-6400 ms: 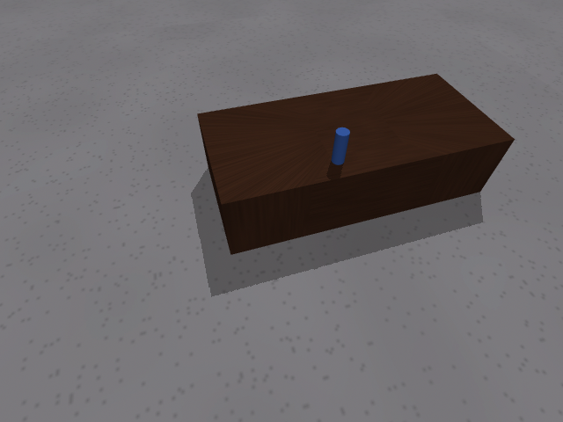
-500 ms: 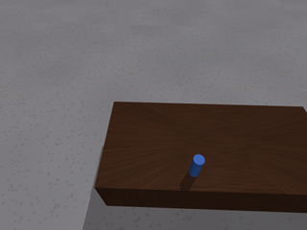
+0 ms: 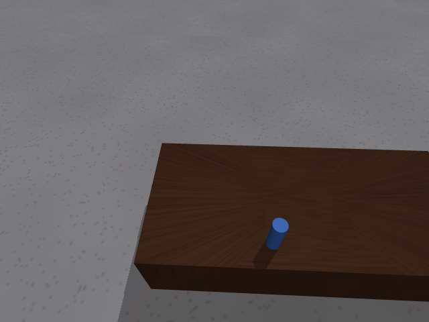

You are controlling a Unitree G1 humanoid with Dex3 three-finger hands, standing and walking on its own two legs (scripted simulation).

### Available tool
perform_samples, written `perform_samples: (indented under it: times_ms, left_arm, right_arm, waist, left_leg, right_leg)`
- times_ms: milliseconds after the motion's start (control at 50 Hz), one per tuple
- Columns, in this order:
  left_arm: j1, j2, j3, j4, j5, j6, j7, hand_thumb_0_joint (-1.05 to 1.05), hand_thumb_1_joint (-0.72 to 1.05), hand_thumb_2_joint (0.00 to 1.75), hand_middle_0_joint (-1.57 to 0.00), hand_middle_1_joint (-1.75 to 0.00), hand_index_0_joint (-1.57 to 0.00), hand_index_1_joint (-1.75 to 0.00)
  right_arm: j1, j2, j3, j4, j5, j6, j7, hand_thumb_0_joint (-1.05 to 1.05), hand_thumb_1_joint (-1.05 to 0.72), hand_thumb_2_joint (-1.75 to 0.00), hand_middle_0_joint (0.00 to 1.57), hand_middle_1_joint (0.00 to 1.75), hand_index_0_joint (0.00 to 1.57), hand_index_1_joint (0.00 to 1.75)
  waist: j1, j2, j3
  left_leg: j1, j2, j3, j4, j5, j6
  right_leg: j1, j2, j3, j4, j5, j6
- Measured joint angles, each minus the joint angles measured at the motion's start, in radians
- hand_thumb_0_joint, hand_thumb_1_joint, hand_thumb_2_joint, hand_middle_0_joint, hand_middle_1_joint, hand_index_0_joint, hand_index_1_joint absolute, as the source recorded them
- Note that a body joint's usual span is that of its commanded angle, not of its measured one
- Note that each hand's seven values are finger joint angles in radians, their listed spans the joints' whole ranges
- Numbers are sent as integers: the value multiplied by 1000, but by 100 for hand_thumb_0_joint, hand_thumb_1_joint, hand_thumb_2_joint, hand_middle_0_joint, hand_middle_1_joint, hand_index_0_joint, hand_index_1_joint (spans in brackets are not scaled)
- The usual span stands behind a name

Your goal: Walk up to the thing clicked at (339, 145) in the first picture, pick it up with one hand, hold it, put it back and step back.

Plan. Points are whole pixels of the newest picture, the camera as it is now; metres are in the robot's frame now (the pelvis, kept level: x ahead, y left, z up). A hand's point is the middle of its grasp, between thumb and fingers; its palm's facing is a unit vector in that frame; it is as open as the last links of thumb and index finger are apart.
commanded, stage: stand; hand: right
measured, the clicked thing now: (276, 234) +0.44 -0.20 -0.38
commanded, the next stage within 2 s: go down in 0.66 s
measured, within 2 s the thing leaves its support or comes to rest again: neither
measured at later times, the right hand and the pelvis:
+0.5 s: hand out of the picture +0.06 -0.26 -0.16, palm faces -0.02 +0.94 -0.34, open 7.4 cm; pelvis +0.00 -0.01 +0.00, yaw +0 degrees
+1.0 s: hand (341, 316) +0.16 -0.26 -0.16, palm faces +0.06 +0.94 -0.32, open 10.9 cm; pelvis -0.01 +0.00 -0.01, yaw +1 degrees
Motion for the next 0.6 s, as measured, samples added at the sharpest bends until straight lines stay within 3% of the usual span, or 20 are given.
perform_samples:
  times_ms: [600]
  left_arm:
    - [14, 1, 4, 1, 0, -2, -1, 0, 90, 90, -21, -30, -20, -30]
  right_arm:
    - [27, -3, -2, -4, -2, 3, 1, 0, -90, -90, 20, 30, 20, 30]
  waist:
    - [-1, 2, -3]
  left_leg:
    - [-9, 9, -7, 15, -4, -7]
  right_leg:
    - [-2, 8, -7, 2, 1, -8]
